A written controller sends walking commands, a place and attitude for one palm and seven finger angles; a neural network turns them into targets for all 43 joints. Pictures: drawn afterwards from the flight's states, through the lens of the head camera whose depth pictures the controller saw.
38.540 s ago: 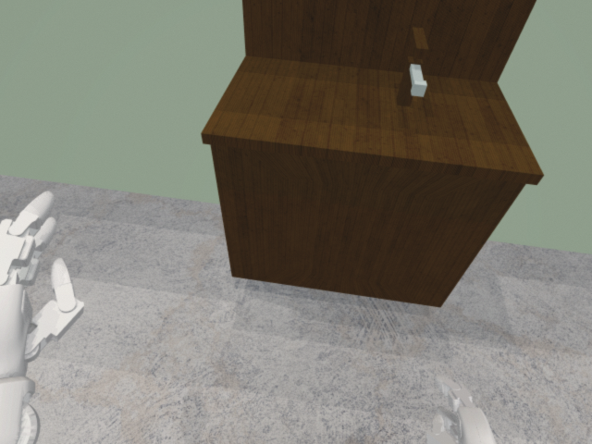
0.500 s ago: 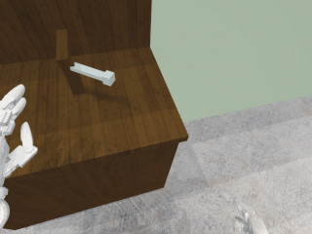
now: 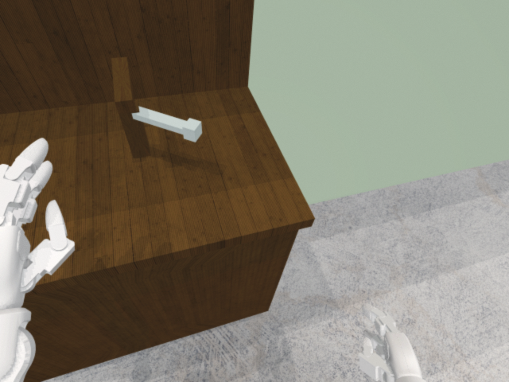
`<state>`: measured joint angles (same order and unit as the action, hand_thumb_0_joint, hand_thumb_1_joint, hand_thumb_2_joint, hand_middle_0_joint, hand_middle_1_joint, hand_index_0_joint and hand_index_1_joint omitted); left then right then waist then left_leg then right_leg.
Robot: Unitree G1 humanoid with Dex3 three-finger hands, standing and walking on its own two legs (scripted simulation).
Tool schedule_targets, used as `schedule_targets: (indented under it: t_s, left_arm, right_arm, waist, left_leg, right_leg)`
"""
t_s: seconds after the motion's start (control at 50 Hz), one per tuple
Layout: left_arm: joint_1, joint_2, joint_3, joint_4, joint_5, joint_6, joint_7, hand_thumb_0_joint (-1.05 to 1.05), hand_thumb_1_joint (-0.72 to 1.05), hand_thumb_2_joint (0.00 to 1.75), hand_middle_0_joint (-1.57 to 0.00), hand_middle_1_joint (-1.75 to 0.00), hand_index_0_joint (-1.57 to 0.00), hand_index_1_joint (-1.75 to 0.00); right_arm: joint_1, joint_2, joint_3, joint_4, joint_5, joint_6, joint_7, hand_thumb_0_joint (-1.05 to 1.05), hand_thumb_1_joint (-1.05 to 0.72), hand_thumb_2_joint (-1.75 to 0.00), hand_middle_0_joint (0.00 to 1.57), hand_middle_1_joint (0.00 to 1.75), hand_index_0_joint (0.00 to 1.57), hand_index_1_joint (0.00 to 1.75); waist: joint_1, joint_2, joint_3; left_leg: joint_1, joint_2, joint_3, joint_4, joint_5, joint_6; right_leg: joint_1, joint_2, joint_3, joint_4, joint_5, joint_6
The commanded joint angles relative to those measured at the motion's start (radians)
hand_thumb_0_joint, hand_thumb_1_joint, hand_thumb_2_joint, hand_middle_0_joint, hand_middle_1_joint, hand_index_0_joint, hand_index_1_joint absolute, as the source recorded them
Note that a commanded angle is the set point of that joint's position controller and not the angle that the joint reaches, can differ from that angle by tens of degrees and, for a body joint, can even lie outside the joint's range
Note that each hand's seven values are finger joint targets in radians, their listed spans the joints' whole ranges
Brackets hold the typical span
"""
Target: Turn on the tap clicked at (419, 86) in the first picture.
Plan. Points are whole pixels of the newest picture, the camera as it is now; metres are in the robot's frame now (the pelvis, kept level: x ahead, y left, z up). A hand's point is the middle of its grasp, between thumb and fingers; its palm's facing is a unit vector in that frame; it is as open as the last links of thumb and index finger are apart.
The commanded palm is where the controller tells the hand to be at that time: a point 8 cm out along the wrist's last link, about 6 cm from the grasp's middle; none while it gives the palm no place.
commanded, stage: come to a stop and stand still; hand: left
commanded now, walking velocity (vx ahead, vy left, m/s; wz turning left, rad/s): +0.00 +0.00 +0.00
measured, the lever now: (192, 130) +0.50 +0.18 +0.08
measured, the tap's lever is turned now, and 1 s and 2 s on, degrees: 53 53 53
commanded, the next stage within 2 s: look again from close up in 0.30 s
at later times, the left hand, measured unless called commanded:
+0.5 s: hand (77, 237) +0.23 +0.24 +0.15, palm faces +0.34 -0.87 -0.36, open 7.4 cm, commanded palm +0.17 +0.28 +0.18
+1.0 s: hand (87, 221) +0.25 +0.24 +0.16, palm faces +0.37 -0.86 -0.35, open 7.4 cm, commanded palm +0.17 +0.27 +0.17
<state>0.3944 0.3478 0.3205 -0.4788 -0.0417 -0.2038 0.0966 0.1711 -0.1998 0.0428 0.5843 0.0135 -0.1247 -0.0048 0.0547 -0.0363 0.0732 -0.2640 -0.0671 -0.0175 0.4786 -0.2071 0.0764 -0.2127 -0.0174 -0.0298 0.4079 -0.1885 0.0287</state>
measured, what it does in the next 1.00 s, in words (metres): stands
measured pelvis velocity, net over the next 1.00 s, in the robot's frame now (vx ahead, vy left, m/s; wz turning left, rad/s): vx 0.01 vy -0.03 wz -0.01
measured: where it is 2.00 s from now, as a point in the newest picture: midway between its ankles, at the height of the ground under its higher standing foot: outside the picture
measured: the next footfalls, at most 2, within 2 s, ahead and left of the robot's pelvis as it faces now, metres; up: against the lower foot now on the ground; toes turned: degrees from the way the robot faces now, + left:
none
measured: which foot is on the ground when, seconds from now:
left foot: down 0.00-1.00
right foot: down 0.00-1.00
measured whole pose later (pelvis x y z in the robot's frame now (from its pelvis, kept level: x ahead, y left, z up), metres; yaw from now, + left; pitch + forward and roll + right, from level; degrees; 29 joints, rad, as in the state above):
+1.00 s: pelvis +0.01 -0.03 +0.00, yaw -1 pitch -2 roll +0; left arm 0.25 0.40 0.39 -0.30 -0.11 0.08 -0.01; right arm 0.17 -0.24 0.05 0.62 0.02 -0.08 0.00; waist 0.04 0.02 -0.02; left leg -0.24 -0.05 -0.02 0.51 -0.24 0.03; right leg -0.22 0.02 0.00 0.51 -0.26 -0.02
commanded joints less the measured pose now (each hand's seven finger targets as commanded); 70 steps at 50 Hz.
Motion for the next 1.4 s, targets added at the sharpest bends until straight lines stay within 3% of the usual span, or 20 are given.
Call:
schedule_targets:
  t_s: [0.0, 0.22, 0.36, 0.56, 0.72, 0.74, 0.76, 0.78, 0.8, 0.84, 0.88, 0.94, 0.96, 1.04, 1.06, 1.12, 1.16, 1.22, 1.3, 1.38]
  left_arm:
    - [-0.082, 0.178, 0.124, -0.233, 0.006, -0.066, 0.024, 0.0, 0.9, 0.9, -0.2, -0.3, -0.2, -0.3]
    - [-0.021, 0.159, 0.118, -0.183, 0.002, -0.055, 0.01, 0.0, 0.9, 0.9, -0.2, -0.3, -0.2, -0.3]
    - [-0.059, 0.164, 0.111, -0.234, 0.007, -0.058, 0.017, 0.0, 0.9, 0.9, -0.2, -0.3, -0.2, -0.3]
    - [-0.004, 0.145, 0.107, -0.182, -0.005, -0.042, 0.016, 0.0, 0.9, 0.9, -0.2, -0.3, -0.2, -0.3]
    - [-0.045, 0.154, 0.1, -0.213, -0.007, -0.034, 0.016, 0.0, 0.9, 0.9, -0.2, -0.3, -0.2, -0.3]
    - [-0.978, 0.979, 0.355, -0.495, 0.049, -0.192, 0.044, 0.0, 0.9, 0.9, -0.2, -0.3, -0.2, -0.3]
    - [-0.578, 0.414, 0.337, 0.06, 0.1, -0.006, -0.006, 0.0, 0.9, 0.9, -0.2, -0.3, -0.2, -0.3]
    - [-0.418, 0.255, 0.125, 0.117, 0.033, 0.031, -0.02, 0.0, 0.9, 0.9, -0.2, -0.3, -0.2, -0.3]
    - [-0.38, 0.251, 0.184, 0.024, 0.004, 0.053, -0.022, 0.0, 0.9, 0.9, -0.2, -0.3, -0.2, -0.3]
    - [-0.255, 0.128, 0.135, 0.107, -0.143, 0.157, -0.088, 0.0, 0.9, 0.9, -0.2, -0.3, -0.2, -0.3]
    - [-0.191, 0.155, 0.105, 0.052, -0.152, 0.233, -0.132, 0.0, 0.9, 0.9, -0.2, -0.3, -0.2, -0.3]
    - [-0.082, 0.242, 0.127, -0.014, -0.046, 0.269, -0.114, 0.0, 0.9, 0.9, -0.2, -0.3, -0.2, -0.3]
    - [-0.118, 0.212, 0.096, -0.076, -0.031, 0.243, -0.099, 0.0, 0.9, 0.9, -0.2, -0.3, -0.2, -0.3]
    - [-0.187, 0.382, 0.317, -0.217, -0.095, 0.057, -0.013, 0.0, 0.9, 0.9, -0.2, -0.3, -0.2, -0.3]
    - [-0.234, 0.341, 0.288, -0.215, -0.102, 0.013, 0.001, 0.0, 0.9, 0.9, -0.2, -0.3, -0.2, -0.3]
    - [-0.27, 0.307, 0.275, -0.06, -0.109, -0.052, 0.041, 0.0, 0.9, 0.9, -0.2, -0.3, -0.2, -0.3]
    - [-0.336, 0.269, 0.199, -0.015, -0.098, -0.023, 0.032, 0.0, 0.9, 0.9, -0.2, -0.3, -0.2, -0.3]
    - [-0.334, 0.248, 0.107, 0.056, -0.104, 0.096, -0.018, 0.0, 0.9, 0.9, -0.2, -0.3, -0.2, -0.3]
    - [-0.32, 0.252, 0.076, 0.003, -0.106, 0.22, -0.064, 0.0, 0.9, 0.9, -0.2, -0.3, -0.2, -0.3]
    - [-0.148, 0.289, 0.221, -0.079, -0.137, 0.18, -0.037, 0.0, 0.9, 0.9, -0.2, -0.3, -0.2, -0.3]
  right_arm:
    - [-0.084, -0.141, -0.066, -0.16, -0.002, -0.049, -0.021, 0.0, -0.9, -0.9, 0.2, 0.3, 0.2, 0.3]
    - [-0.078, -0.138, -0.067, -0.174, 0.0, -0.024, -0.03, 0.0, -0.9, -0.9, 0.2, 0.3, 0.2, 0.3]
    - [-0.087, -0.139, -0.065, -0.168, -0.005, -0.029, -0.036, 0.0, -0.9, -0.9, 0.2, 0.3, 0.2, 0.3]
    - [-0.082, -0.136, -0.07, -0.162, -0.004, -0.021, -0.038, 0.0, -0.9, -0.9, 0.2, 0.3, 0.2, 0.3]
    - [-0.086, -0.137, -0.071, -0.169, 0.0, -0.015, -0.043, 0.0, -0.9, -0.9, 0.2, 0.3, 0.2, 0.3]
    - [0.091, -0.188, 0.144, -0.304, 0.066, -0.005, -0.119, 0.0, -0.9, -0.9, 0.2, 0.3, 0.2, 0.3]
    - [-0.04, -0.111, -0.064, -0.107, -0.048, -0.027, -0.1, 0.0, -0.9, -0.9, 0.2, 0.3, 0.2, 0.3]
    - [-0.047, -0.138, -0.056, -0.097, -0.053, -0.047, -0.038, 0.0, -0.9, -0.9, 0.2, 0.3, 0.2, 0.3]
    - [-0.017, -0.19, -0.088, -0.085, -0.04, -0.026, -0.021, 0.0, -0.9, -0.9, 0.2, 0.3, 0.2, 0.3]
    - [-0.088, -0.184, -0.078, -0.095, -0.005, -0.03, -0.025, 0.0, -0.9, -0.9, 0.2, 0.3, 0.2, 0.3]
    - [-0.119, -0.198, -0.069, -0.1, 0.007, -0.028, -0.011, 0.0, -0.9, -0.9, 0.2, 0.3, 0.2, 0.3]
    - [-0.168, -0.191, -0.054, -0.137, 0.018, -0.003, -0.003, 0.0, -0.9, -0.9, 0.2, 0.3, 0.2, 0.3]
    - [-0.175, -0.179, -0.053, -0.15, 0.005, -0.001, -0.002, 0.0, -0.9, -0.9, 0.2, 0.3, 0.2, 0.3]
    - [-0.155, -0.164, -0.066, -0.128, -0.018, -0.02, -0.034, 0.0, -0.9, -0.9, 0.2, 0.3, 0.2, 0.3]
    - [-0.143, -0.143, -0.068, -0.121, -0.022, -0.03, -0.037, 0.0, -0.9, -0.9, 0.2, 0.3, 0.2, 0.3]
    - [-0.107, -0.141, -0.072, -0.049, -0.016, -0.053, -0.042, 0.0, -0.9, -0.9, 0.2, 0.3, 0.2, 0.3]
    - [-0.118, -0.146, -0.069, -0.036, -0.01, -0.061, -0.051, 0.0, -0.9, -0.9, 0.2, 0.3, 0.2, 0.3]
    - [-0.146, -0.162, -0.066, -0.042, 0.004, -0.071, -0.078, 0.0, -0.9, -0.9, 0.2, 0.3, 0.2, 0.3]
    - [-0.166, -0.163, -0.063, -0.07, 0.021, -0.076, -0.104, 0.0, -0.9, -0.9, 0.2, 0.3, 0.2, 0.3]
    - [-0.13, -0.147, -0.07, -0.077, 0.017, -0.09, -0.098, 0.0, -0.9, -0.9, 0.2, 0.3, 0.2, 0.3]
  waist:
    - [-0.028, 0.144, -0.176]
    - [-0.031, 0.071, -0.163]
    - [-0.03, 0.156, -0.157]
    - [-0.03, 0.089, -0.176]
    - [-0.031, 0.113, -0.169]
    - [-0.103, 0.314, -0.095]
    - [0.038, 0.237, -0.3]
    - [-0.044, 0.132, -0.179]
    - [-0.023, 0.16, -0.339]
    - [0.018, 0.182, -0.332]
    - [0.035, 0.126, -0.251]
    - [0.029, 0.089, -0.128]
    - [0.004, 0.062, -0.114]
    - [0.021, 0.033, -0.22]
    - [0.015, 0.067, -0.262]
    - [-0.012, 0.16, -0.161]
    - [-0.035, 0.226, -0.137]
    - [-0.027, 0.2, -0.121]
    - [-0.008, 0.021, -0.162]
    - [0.033, -0.115, -0.262]
  left_leg:
    - [-0.011, 0.153, -0.125, -0.162, -0.061, -0.061]
    - [-0.001, 0.151, -0.104, -0.152, -0.005, -0.06]
    - [0.005, 0.155, -0.114, -0.166, -0.009, -0.066]
    - [0.058, 0.146, -0.093, -0.124, 0.112, -0.071]
    - [0.058, 0.149, -0.104, -0.141, 0.085, -0.068]
    - [-0.241, 0.122, -0.153, -0.199, -0.198, -0.021]
    - [0.131, 0.103, -0.099, -0.13, 0.121, -0.136]
    - [0.141, 0.087, -0.102, -0.124, 0.313, -0.176]
    - [0.281, 0.111, -0.095, -0.081, 0.411, -0.176]
    - [0.291, 0.087, -0.063, -0.064, 0.387, -0.167]
    - [0.166, 0.072, -0.038, -0.059, 0.264, -0.133]
    - [0.051, 0.068, -0.019, -0.074, 0.137, -0.09]
    - [0.03, 0.066, -0.023, -0.065, 0.103, -0.082]
    - [0.038, 0.051, -0.023, -0.004, 0.008, -0.06]
    - [0.045, 0.041, -0.017, 0.012, -0.005, -0.057]
    - [-0.012, 0.03, -0.017, 0.058, -0.156, -0.054]
    - [-0.032, 0.019, -0.01, 0.087, -0.193, -0.048]
    - [-0.083, 0.027, -0.01, 0.128, -0.175, -0.051]
    - [-0.115, 0.052, -0.041, 0.145, -0.124, -0.057]
    - [-0.106, 0.054, -0.042, 0.145, 0.022, -0.053]
  right_leg:
    - [0.112, -0.035, 0.034, -0.022, 0.042, -0.047]
    - [0.108, -0.039, 0.035, -0.045, 0.077, -0.044]
    - [0.109, -0.033, 0.034, -0.027, 0.071, -0.046]
    - [0.103, -0.047, 0.046, -0.05, 0.131, -0.049]
    - [0.104, -0.045, 0.048, -0.046, 0.116, -0.049]
    - [0.299, 0.08, 0.035, 0.103, -0.079, 0.035]
    - [0.07, 0.071, -0.018, 0.13, -0.03, -0.068]
    - [-0.045, 0.085, -0.074, 0.083, -0.017, -0.072]
    - [-0.065, 0.09, -0.05, 0.106, 0.037, -0.062]
    - [-0.052, 0.069, -0.045, 0.084, 0.042, -0.067]
    - [-0.013, 0.051, -0.068, 0.059, 0.109, -0.072]
    - [-0.026, 0.058, -0.068, 0.058, 0.051, -0.072]
    - [-0.051, 0.051, -0.07, 0.063, 0.028, -0.068]
    - [-0.067, 0.063, -0.031, 0.068, -0.077, -0.05]
    - [-0.064, 0.058, -0.019, 0.071, -0.103, -0.049]
    - [-0.132, 0.04, 0.014, 0.052, -0.217, -0.043]
    - [-0.153, 0.013, 0.04, 0.033, -0.262, -0.044]
    - [-0.135, -0.04, 0.136, -0.012, -0.338, -0.039]
    - [-0.062, -0.098, 0.211, -0.029, -0.269, 0.007]
    - [0.031, -0.081, 0.161, 0.073, 0.126, 0.033]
